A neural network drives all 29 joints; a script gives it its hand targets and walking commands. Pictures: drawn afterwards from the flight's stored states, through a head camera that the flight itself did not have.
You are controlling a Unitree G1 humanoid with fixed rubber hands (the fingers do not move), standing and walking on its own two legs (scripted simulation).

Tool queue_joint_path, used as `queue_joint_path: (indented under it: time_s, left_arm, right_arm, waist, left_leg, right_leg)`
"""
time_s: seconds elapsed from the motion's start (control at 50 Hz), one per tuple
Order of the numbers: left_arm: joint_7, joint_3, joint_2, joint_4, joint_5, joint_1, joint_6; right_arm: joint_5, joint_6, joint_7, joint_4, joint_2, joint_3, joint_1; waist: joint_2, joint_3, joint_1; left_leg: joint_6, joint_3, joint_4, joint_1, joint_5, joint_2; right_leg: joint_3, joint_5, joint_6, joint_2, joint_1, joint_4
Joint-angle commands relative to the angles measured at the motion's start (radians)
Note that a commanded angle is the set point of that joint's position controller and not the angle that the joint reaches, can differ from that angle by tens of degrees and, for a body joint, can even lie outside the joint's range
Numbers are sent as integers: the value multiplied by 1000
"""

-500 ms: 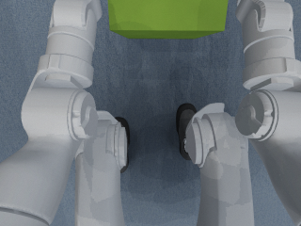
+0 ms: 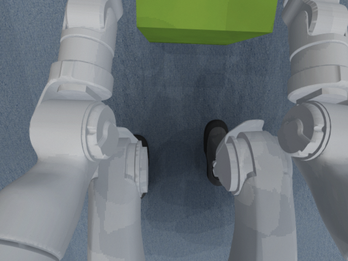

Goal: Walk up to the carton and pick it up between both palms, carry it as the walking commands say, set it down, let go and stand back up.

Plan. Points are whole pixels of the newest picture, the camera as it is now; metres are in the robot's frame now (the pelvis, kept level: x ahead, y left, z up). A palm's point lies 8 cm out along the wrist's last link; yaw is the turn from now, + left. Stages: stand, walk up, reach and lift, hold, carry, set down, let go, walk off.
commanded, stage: set down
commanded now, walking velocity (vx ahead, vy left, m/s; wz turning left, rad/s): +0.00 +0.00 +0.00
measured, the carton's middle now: out of the picture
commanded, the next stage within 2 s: none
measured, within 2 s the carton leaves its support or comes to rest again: neither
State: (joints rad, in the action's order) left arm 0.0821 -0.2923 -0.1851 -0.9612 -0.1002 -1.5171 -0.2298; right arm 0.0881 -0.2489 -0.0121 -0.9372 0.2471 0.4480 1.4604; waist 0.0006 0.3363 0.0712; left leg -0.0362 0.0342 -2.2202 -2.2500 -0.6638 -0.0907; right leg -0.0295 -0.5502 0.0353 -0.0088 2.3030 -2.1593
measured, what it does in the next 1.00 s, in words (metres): stands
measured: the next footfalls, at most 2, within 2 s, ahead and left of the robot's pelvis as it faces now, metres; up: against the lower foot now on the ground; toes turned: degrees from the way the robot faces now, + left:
none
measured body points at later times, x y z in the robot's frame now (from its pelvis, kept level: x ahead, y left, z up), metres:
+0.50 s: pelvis +0.00 +0.00 +0.00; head +0.38 +0.00 +0.23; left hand +0.58 +0.09 -0.18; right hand +0.55 -0.21 -0.17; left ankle +0.09 +0.12 -0.34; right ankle +0.11 -0.13 -0.34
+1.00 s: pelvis +0.00 +0.00 +0.00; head +0.38 -0.01 +0.23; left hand +0.57 +0.10 -0.19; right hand +0.54 -0.21 -0.19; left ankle +0.09 +0.12 -0.34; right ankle +0.11 -0.13 -0.34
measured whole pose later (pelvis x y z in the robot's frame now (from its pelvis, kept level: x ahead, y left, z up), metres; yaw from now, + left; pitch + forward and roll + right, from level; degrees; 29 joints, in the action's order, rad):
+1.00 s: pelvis +0.00 +0.00 +0.00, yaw +0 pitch +36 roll -1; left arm 0.11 -0.15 -0.28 -1.06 0.00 -1.53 -0.12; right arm -0.02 -0.09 -0.07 -1.10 0.28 0.34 1.49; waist -0.01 0.43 0.07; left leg -0.04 0.03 -2.22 -2.19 -0.67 -0.08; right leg -0.03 -0.55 0.04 -0.02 2.24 -2.16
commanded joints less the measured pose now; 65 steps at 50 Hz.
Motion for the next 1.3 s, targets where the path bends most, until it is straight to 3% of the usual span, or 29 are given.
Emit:
queue_joint_path:
  time_s: [0.0,0.58,0.72,0.82,0.9,0.96,1.08,1.2,1.28]
  left_arm:
    - [-239,300,858,3,62,-401,16]
    - [-220,215,707,-34,-25,-289,19]
    - [-177,184,533,-19,-32,-267,41]
    - [-96,122,222,-9,-30,-239,71]
    - [17,109,-150,-11,48,-201,112]
    - [43,168,-207,-4,145,-293,141]
    - [35,261,-249,-51,254,-365,154]
    - [27,287,-276,-79,283,-369,145]
    - [37,283,-296,-10,278,-378,133]
  right_arm:
    - [-92,6,271,-1,-943,-341,432]
    - [-50,35,242,-41,-781,-258,365]
    - [-30,63,189,-44,-594,-193,325]
    - [-8,96,93,-77,-281,-104,256]
    - [-66,148,-38,-97,95,-91,194]
    - [-140,188,-82,-70,167,-131,278]
    - [-212,215,-95,-105,223,-169,308]
    - [-254,210,-83,-129,229,-197,312]
    - [-261,198,-89,-59,234,-208,323]
  waist:
    - [-89,-972,-5]
    - [-98,-876,-21]
    - [-97,-911,-13]
    - [-90,-956,-7]
    - [-69,-1015,8]
    - [-61,-1087,38]
    - [-90,-1170,79]
    - [-97,-1171,64]
    - [-85,-1328,52]
  left_leg:
    - [35,-86,199,400,340,-53]
    - [23,-78,202,417,299,-36]
    - [11,-79,202,449,303,-26]
    - [-5,-84,206,488,299,-15]
    - [-19,-80,211,521,315,-3]
    - [-15,-68,193,534,380,7]
    - [-20,-60,173,560,398,28]
    - [-21,-69,190,517,348,37]
    - [-18,-83,214,574,369,28]
  right_leg:
    - [91,352,-18,-92,-555,101]
    - [94,289,-1,-85,-517,94]
    - [99,299,11,-78,-552,91]
    - [105,304,18,-68,-612,94]
    - [108,331,19,-55,-680,110]
    - [100,409,16,-45,-719,101]
    - [91,447,2,-21,-744,101]
    - [78,425,-5,-6,-765,118]
    - [84,458,-3,-11,-868,136]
